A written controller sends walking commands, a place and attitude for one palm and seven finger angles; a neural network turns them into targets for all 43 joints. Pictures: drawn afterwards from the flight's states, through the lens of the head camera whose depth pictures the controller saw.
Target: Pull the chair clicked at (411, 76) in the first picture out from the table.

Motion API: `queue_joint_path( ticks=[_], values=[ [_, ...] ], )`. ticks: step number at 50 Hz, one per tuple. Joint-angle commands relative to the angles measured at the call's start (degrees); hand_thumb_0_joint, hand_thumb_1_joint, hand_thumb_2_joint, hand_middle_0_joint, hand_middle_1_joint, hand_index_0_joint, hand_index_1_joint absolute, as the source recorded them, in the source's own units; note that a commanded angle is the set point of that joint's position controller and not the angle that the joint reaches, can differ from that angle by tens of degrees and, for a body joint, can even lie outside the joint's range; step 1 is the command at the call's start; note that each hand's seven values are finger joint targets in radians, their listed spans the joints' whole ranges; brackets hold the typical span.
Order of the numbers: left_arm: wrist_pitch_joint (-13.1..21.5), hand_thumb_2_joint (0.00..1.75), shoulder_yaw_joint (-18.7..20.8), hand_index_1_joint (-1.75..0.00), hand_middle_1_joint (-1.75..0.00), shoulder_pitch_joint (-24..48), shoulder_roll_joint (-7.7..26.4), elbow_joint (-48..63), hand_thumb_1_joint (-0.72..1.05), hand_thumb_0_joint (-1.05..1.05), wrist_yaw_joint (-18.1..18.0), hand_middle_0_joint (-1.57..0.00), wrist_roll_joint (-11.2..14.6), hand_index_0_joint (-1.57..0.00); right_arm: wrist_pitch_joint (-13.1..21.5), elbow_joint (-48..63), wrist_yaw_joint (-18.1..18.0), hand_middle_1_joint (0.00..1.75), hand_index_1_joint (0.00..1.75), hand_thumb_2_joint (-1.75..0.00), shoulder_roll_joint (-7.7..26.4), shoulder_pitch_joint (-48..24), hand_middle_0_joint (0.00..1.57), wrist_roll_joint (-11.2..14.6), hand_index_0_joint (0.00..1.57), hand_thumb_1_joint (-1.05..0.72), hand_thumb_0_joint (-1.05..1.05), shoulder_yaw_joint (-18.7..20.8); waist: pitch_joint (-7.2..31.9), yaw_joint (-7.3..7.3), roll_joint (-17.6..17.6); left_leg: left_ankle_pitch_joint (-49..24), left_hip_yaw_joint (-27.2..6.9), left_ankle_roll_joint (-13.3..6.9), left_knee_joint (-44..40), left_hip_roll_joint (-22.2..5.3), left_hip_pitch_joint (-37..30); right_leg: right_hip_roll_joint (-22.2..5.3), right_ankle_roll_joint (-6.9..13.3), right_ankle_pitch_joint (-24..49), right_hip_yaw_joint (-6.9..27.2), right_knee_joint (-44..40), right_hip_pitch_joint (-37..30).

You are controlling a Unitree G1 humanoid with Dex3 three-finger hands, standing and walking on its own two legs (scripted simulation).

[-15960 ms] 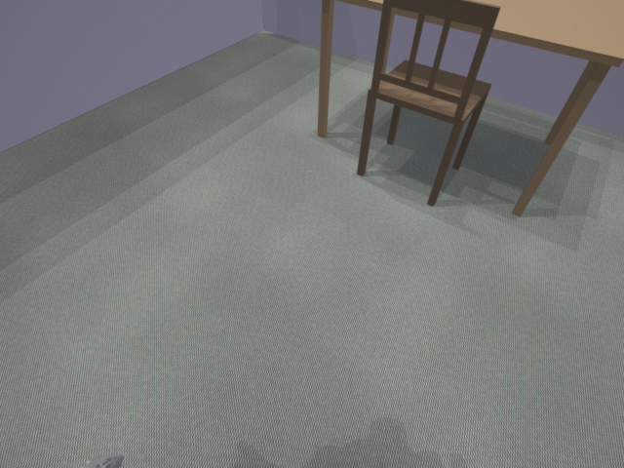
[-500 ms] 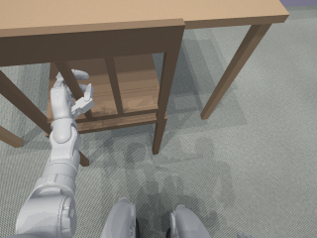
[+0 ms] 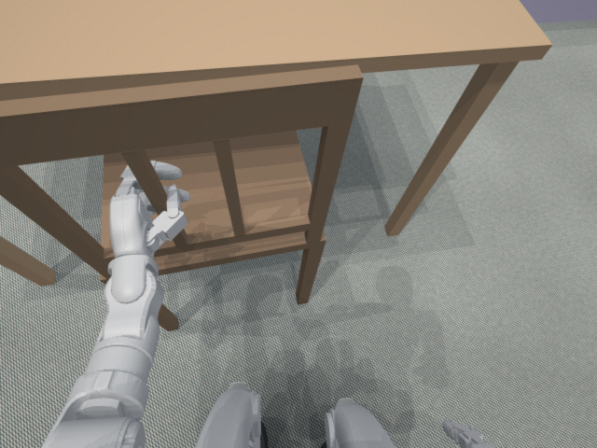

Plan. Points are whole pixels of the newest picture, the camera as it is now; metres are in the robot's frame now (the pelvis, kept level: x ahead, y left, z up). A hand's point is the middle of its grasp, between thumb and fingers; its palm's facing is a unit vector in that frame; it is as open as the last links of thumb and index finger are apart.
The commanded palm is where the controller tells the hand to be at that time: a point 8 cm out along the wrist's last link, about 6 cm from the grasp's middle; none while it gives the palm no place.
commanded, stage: hook a spindle and tug to test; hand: left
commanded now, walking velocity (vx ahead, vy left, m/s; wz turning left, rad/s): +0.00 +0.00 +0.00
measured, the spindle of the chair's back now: (161, 202) +0.44 +0.19 +0.01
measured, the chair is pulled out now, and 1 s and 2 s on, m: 0.02 0.11 0.17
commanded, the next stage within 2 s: step backward, pulling the chair out in 0.12 s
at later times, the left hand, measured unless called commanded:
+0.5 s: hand (178, 221) +0.40 +0.16 +0.03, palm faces +0.12 -0.98 -0.13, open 5.1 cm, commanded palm +0.37 +0.20 +0.03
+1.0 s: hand (184, 271) +0.33 +0.14 +0.04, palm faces +0.07 -0.99 -0.13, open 5.0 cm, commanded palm +0.31 +0.19 +0.04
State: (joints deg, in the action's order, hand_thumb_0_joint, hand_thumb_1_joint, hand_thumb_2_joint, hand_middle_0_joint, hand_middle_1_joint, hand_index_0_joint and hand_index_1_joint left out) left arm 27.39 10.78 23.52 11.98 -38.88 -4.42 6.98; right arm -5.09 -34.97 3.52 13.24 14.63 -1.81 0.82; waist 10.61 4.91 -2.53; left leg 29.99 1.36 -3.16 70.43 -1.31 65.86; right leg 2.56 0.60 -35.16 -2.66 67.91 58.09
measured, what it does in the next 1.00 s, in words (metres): rises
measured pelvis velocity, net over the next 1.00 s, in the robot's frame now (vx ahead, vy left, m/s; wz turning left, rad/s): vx -0.03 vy -0.01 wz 0.01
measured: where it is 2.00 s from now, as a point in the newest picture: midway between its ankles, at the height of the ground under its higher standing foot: outside the picture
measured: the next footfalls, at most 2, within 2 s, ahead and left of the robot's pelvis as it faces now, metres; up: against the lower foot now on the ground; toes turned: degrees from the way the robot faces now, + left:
none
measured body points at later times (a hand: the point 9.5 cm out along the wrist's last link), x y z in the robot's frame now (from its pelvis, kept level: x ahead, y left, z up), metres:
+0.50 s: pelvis +0.02 +0.00 +0.08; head +0.10 +0.01 +0.53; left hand +0.38 +0.21 +0.05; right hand +0.09 -0.25 -0.04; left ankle +0.02 +0.08 -0.63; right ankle -0.04 -0.12 -0.63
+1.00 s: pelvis -0.03 -0.01 +0.10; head +0.06 -0.01 +0.54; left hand +0.32 +0.19 +0.05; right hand +0.06 -0.25 -0.03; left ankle +0.02 +0.08 -0.63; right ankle -0.04 -0.12 -0.63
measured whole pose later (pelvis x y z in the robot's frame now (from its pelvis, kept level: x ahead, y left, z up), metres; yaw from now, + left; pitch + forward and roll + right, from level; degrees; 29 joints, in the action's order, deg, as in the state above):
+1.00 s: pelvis -0.03 -0.01 +0.10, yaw +0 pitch +7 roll -2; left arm 9.9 4.7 25.1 11.2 -54.8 -4.3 5.2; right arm -6.6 -38.0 -4.9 12.4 12.1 2.7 -1.2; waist -4.6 4.0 -1.7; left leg 9.5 2.9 -2.6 29.6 -0.5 27.0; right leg 2.0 0.7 -14.1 -1.9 27.7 20.5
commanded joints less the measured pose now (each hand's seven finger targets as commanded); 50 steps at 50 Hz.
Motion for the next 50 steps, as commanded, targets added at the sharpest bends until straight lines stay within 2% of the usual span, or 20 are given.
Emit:
queue_joint_path(
  ticks=[1, 4, 7, 11, 12, 13, 14, 15, 16, 18, 19, 20, 21, 22, 25, 27, 31, 38, 42, 50],
  values=[
    [5.1, 0.9, -2.46, -1.45, -1.45, 8.34, 2.88, 14.39, 0.9, 0.0, 1.24, -0.5, -1.14, -0.5, 1.29, 5.14, -0.39, 0.3, 0.3, -0.9, 9.07, 4.8, 0.2, 0.12, 0.2, -0.9, 0.0, 3.2, 26.0, 0.11, -1.56, -33.68, -5.51, 2.84, -5.94, -0.89, -31.29, 0.05, 1.23, 30.26, -0.12, -6.22, -4.68],
    [5.25, 0.9, -3.9, -1.45, -1.45, 8.33, 1.87, 16.01, 0.9, 0.0, 1.09, -0.5, -1.54, -0.5, 1.39, 5.36, -0.53, 0.3, 0.3, -0.9, 8.83, 4.24, 0.2, 0.12, 0.2, -0.9, 0.0, 3.07, 25.76, 0.41, -2.21, -34.27, -5.7, 2.96, -5.87, -0.99, -31.84, -0.11, 1.16, 30.32, -0.07, -5.94, -4.09],
    [5.27, 0.9, -1.85, -1.45, -1.45, 8.41, 4.21, 15.68, 0.9, 0.0, 0.82, -0.5, -1.67, -0.5, 1.46, 5.15, -0.86, 0.3, 0.3, -0.9, 9.1, 4.26, 0.2, 0.02, 0.2, -0.9, 0.0, 3.03, 24.9, 0.09, -1.74, -33.19, -5.41, 2.83, -5.52, -0.73, -30.08, -0.17, 1.29, 30.86, 0.23, -5.69, -4.8],
    [5.5, 0.9, -4.01, -1.45, -1.45, 13.94, 1.99, 14.94, 0.9, 0.0, 0.65, -0.5, -2.06, -0.5, 1.65, 4.67, -1.09, 0.3, 0.3, -0.9, 8.86, 3.58, 0.2, -0.02, 0.2, -0.9, 0.0, 2.98, 24.3, 1.59, -2.1, -30.21, -5.77, 2.83, -5.12, -0.79, -29.92, -0.33, 1.14, 27.95, 0.04, -5.7, -2.18],
    [-2.84, 0.9, 4.38, -1.45, -1.45, 19.6, 20.93, 20.36, 0.9, 0.0, -2.7, -0.5, -6.84, -0.5, -2.48, 9.08, -2.55, 0.3, 0.3, -0.9, 9.25, 7.92, 0.2, 3.31, 0.2, -0.9, 0.0, 2.56, 36.3, -2.21, -6.08, -29.28, -3.79, 1.49, -16.12, -0.97, -47.64, -3.54, 2.08, 33.66, 4.07, -16.19, -25.04],
    [-5.76, 0.9, 1.19, -1.45, -1.45, 25.37, 19.58, 29.46, 0.9, 0.0, -3.26, -0.5, -6.54, -0.5, -3.13, 10.57, -4.38, 0.3, 0.3, -0.9, 8.23, 8.49, 0.2, 4.45, 0.2, -0.9, 0.0, 2.83, 39.15, -1.19, -9.32, -34.31, -3.32, 1.37, -19.24, -0.2, -53.62, -3.89, 1.75, 43.22, 4.71, -18.9, -30.07],
    [-9.17, 0.9, 1.02, -1.45, -1.45, 20.56, 17.62, 25.45, 0.9, 0.0, -3.77, -0.5, -6.7, -0.5, -3.36, 10.51, -5.48, 0.3, 0.3, -0.9, 7.76, 6.98, 0.2, 4.68, 0.2, -0.9, 0.0, 2.4, 35.83, -0.8, -9.78, -37.69, -4.09, 1.42, -20.42, -0.46, -54.27, -4.09, 1.33, 45.39, 4.53, -19.27, -29.16],
    [-12.85, 0.9, -2.6, -1.45, -1.45, 13.7, 12.63, 16.53, 0.9, 0.0, -3.15, -0.5, -6.86, -0.5, -4.01, 9.35, -5.96, 0.3, 0.3, -0.9, 7.55, 4.08, 0.2, 4.67, 0.2, -0.9, 0.0, 1.79, 26.02, -0.86, -10.08, -30.67, -6.51, 2.47, -24.84, -1.82, -48.16, -4.52, 1.24, 34.07, 3.15, -20.84, -25.22],
    [-15.01, 0.9, -3.93, -1.45, -1.45, 12.61, 11.15, 12.54, 0.9, 0.0, -3.24, -0.5, -6.34, -0.5, -4.29, 8.57, -6.74, 0.3, 0.3, -0.9, 7.81, 4.14, 0.2, 5.04, 0.2, -0.9, 0.0, 1.53, 20.4, -0.75, -5.72, -29.44, -7.0, 1.11, -26.29, -2.5, -45.13, -4.46, 0.73, 33.97, 3.47, -22.6, -27.47],
    [-17.33, 0.9, -5.37, -1.45, -1.45, 13.87, 9.87, 4.62, 0.9, 0.0, -3.44, -0.5, -6.51, -0.5, -4.56, 6.55, -7.93, 0.3, 0.3, -0.9, 8.18, 5.82, 0.2, 5.25, 0.2, -0.9, 0.0, 0.73, 15.65, 0.06, 3.58, -33.76, -5.07, 0.02, -27.17, -3.14, -43.38, -5.44, -0.88, 44.5, 4.3, -26.79, -33.24],
    [-17.23, 0.9, -5.22, -1.45, -1.45, 16.21, 10.38, 2.85, 0.9, 0.0, -3.32, -0.5, -6.32, -0.5, -4.47, 5.8, -8.33, 0.3, 0.3, -0.9, 8.58, 5.96, 0.2, 5.13, 0.2, -0.9, 0.0, 0.59, 15.58, -0.01, 4.07, -37.94, -4.96, -0.01, -28.4, -3.6, -44.33, -6.14, -1.44, 49.54, 4.55, -27.62, -35.54],
    [-16.99, 0.9, -5.13, -1.45, -1.45, 17.29, 10.6, 0.52, 0.9, 0.0, -3.11, -0.5, -6.28, -0.5, -4.32, 5.15, -8.59, 0.3, 0.3, -0.9, 8.72, 5.65, 0.2, 5.0, 0.2, -0.9, 0.0, 0.47, 14.83, -0.21, 2.2, -41.73, -5.08, 0.03, -29.61, -4.06, -45.85, -6.74, -1.77, 52.25, 4.82, -28.47, -36.62],
    [-16.98, 0.9, -5.38, -1.45, -1.45, 17.77, 10.77, -2.64, 0.9, 0.0, -2.46, -0.5, -6.23, -0.5, -4.03, 4.75, -8.73, 0.3, 0.3, -0.9, 9.0, 4.41, 0.2, 5.1, 0.2, -0.9, 0.0, 0.49, 11.44, -0.52, -1.85, -41.56, -7.57, 0.6, -32.86, -5.48, -45.73, -7.04, -0.96, 44.18, 4.09, -29.19, -35.11],
    [-16.5, 0.9, -3.43, -1.45, -1.45, 19.8, 13.11, -3.89, 0.9, 0.0, -2.69, -0.5, -6.28, -0.5, -3.92, 4.16, -9.05, 0.3, 0.3, -0.9, 9.56, 4.85, 0.2, 4.93, 0.2, -0.9, 0.0, 0.85, 11.34, -1.27, -2.89, -45.58, -7.83, 0.25, -33.15, -6.0, -48.67, -6.79, -0.96, 44.18, 4.38, -30.21, -35.63],
    [-15.52, 0.9, -5.54, -1.45, -1.45, 19.17, 10.35, -7.52, 0.9, 0.0, -1.59, -0.5, -6.17, -0.5, -3.46, 2.74, -8.92, 0.3, 0.3, -0.9, 9.17, 5.66, 0.2, 4.52, 0.2, -0.9, 0.0, 0.99, 13.91, -1.14, -4.3, -54.43, -7.74, 0.47, -33.91, -6.7, -55.24, -6.88, -0.99, 48.19, 4.34, -33.4, -38.57],
    [-15.01, 0.9, -5.48, -1.45, -1.45, 17.9, 10.6, -7.9, 0.9, 0.0, -0.96, -0.5, -6.17, -0.5, -3.04, 2.45, -9.06, 0.3, 0.3, -0.9, 9.49, 5.09, 0.2, 4.38, 0.2, -0.9, 0.0, 1.35, 13.76, -1.59, -7.94, -58.46, -8.89, 0.53, -35.45, -7.4, -58.58, -6.79, -0.44, 44.87, 4.15, -34.52, -38.71],
    [-14.46, 0.9, -6.6, -1.45, -1.45, 15.35, 9.0, -6.34, 0.9, 0.0, -0.13, -0.5, -5.93, -0.5, -2.25, 2.53, -8.53, 0.3, 0.3, -0.9, 8.98, 3.52, 0.2, 3.85, 0.2, -0.9, 0.0, 1.23, 13.16, -2.06, -9.81, -60.94, -10.32, 0.6, -37.87, -8.81, -63.06, -5.83, 0.01, 38.03, 3.79, -37.18, -38.08],
    [-14.45, 0.9, -6.3, -1.45, -1.45, 11.92, 9.5, -2.35, 0.9, 0.0, 0.16, -0.5, -6.04, -0.5, -2.04, 2.85, -8.39, 0.3, 0.3, -0.9, 9.04, 2.99, 0.2, 3.72, 0.2, -0.9, 0.0, 1.47, 16.13, -1.88, -6.37, -65.58, -8.94, 1.07, -37.97, -8.88, -67.29, -6.35, 0.34, 45.44, 4.12, -39.58, -41.73],
    [-14.58, 0.9, -5.43, -1.45, -1.45, 12.74, 11.16, -2.47, 0.9, 0.0, -0.06, -0.5, -5.88, -0.5, -1.57, 2.7, -8.89, 0.3, 0.3, -0.9, 9.4, 2.28, 0.2, 4.1, 0.2, -0.9, 0.0, 1.74, 15.68, -1.83, -5.41, -59.69, -8.35, 0.94, -38.9, -8.77, -65.35, -6.84, 0.26, 46.19, 4.54, -39.87, -42.64],
    [-14.26, 0.9, -7.1, -1.45, -1.45, 17.78, 10.71, -5.71, 0.9, 0.0, -0.65, -0.5, -5.0, -0.5, 1.08, 1.22, -9.49, 0.3, 0.3, -0.9, 8.98, -0.07, 0.2, 4.56, 0.2, -0.9, 0.0, 1.13, 10.9, -1.73, -4.78, -41.31, -9.13, 0.17, -41.62, -7.82, -58.57, -7.06, -0.35, 36.2, 4.85, -41.28, -41.81]
  ],
)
